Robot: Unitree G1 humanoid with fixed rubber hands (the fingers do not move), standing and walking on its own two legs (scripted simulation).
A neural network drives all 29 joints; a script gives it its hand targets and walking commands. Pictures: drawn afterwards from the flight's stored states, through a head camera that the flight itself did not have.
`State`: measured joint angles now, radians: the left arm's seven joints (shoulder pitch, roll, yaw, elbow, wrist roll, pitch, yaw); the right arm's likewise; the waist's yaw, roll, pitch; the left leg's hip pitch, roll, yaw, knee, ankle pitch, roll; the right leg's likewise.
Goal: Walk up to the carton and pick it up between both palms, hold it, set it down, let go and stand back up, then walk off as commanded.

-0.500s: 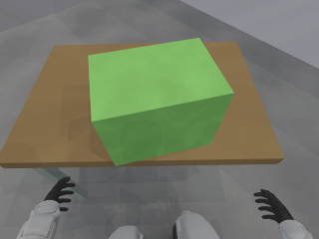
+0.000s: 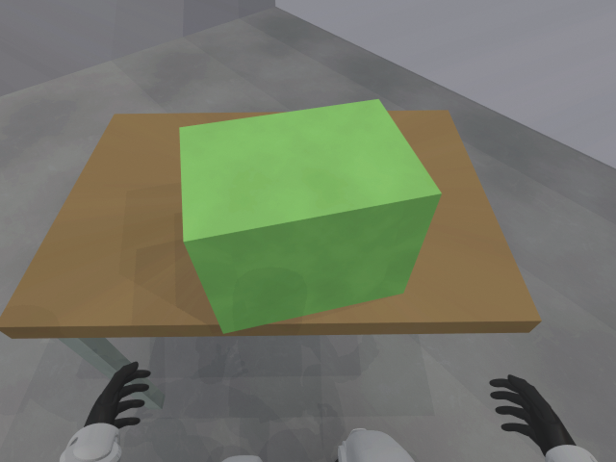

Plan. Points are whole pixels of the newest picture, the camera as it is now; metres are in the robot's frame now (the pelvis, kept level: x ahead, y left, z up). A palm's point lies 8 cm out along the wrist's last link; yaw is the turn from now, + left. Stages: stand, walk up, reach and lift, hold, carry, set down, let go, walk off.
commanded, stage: reach and lift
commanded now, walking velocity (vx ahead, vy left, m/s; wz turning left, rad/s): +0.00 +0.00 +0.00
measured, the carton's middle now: (300, 217) +0.45 +0.01 +0.02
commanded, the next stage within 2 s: none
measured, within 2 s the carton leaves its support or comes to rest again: neither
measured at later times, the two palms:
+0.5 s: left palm (111, 408) +0.18 +0.25 -0.01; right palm (542, 402) +0.18 -0.28 -0.02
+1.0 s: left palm (117, 377) +0.20 +0.23 +0.02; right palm (537, 373) +0.20 -0.27 +0.01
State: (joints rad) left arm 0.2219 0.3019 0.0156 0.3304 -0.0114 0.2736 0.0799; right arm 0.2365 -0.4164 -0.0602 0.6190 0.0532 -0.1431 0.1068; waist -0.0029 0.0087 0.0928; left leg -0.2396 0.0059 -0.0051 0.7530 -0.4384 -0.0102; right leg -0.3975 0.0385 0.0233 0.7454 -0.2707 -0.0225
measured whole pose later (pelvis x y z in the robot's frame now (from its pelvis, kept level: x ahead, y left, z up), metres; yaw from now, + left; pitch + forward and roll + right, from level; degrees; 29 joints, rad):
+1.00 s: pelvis +0.01 +0.01 +0.01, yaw +0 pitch -2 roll +0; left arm 0.32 0.16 0.00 0.09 -0.09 0.00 0.21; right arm 0.24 -0.43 -0.06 0.44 0.35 -0.24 0.24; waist 0.00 0.01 -0.01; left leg -0.24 0.01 -0.01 0.70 -0.43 -0.01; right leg -0.38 0.04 0.02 0.67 -0.25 -0.03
